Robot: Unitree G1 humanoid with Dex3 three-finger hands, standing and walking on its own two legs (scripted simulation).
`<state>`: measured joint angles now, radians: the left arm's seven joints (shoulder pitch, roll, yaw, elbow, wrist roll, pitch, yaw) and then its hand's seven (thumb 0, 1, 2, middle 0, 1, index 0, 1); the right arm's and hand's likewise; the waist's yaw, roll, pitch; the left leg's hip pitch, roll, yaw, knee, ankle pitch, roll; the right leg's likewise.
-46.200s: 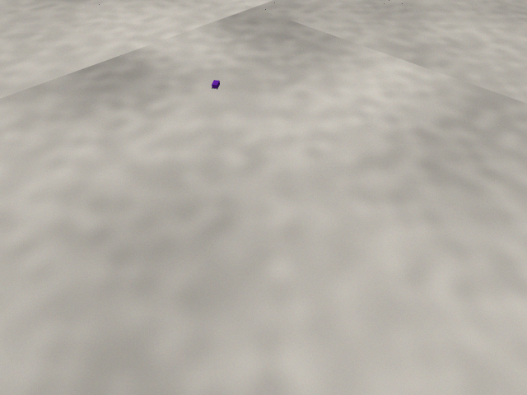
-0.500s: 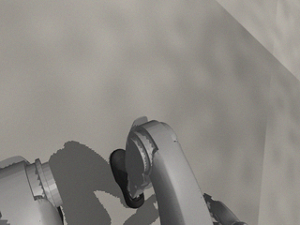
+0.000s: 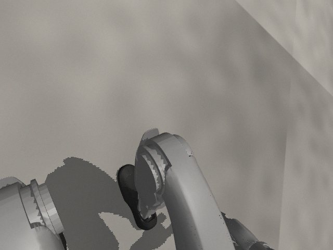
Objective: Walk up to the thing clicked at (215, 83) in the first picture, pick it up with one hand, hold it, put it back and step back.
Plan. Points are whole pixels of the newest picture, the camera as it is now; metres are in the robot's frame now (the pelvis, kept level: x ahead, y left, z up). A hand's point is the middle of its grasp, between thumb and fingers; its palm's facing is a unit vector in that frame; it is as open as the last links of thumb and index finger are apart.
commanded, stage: open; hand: left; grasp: from above
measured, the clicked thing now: out of the picture +0.47 +0.35 -0.29
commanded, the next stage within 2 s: withdraw in 0.86 s
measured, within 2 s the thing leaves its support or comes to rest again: neither
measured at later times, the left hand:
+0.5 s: hand out of the picture +0.45 +0.34 -0.24, palm faces -0.49 -0.09 -0.87, open 10.0 cm
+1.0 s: hand out of the picture +0.45 +0.34 -0.24, palm faces -0.49 -0.09 -0.87, open 11.9 cm
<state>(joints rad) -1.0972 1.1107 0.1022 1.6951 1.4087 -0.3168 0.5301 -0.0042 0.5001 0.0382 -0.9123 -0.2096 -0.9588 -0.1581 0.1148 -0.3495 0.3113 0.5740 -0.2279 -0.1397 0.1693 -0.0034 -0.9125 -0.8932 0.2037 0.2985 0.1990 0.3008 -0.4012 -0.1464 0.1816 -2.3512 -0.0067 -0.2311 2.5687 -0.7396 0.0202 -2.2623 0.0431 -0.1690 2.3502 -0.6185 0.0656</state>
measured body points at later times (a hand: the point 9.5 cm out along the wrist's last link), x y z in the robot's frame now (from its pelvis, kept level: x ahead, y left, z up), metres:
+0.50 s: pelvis +0.00 +0.00 +0.00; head +0.28 +0.14 +0.32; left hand +0.47 +0.34 -0.19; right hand +0.06 -0.26 -0.04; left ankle +0.06 +0.12 -0.27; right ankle +0.13 -0.12 -0.27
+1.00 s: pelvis +0.00 +0.00 +0.00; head +0.28 +0.14 +0.32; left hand +0.48 +0.35 -0.19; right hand +0.06 -0.26 -0.04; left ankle +0.06 +0.12 -0.27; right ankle +0.13 -0.12 -0.27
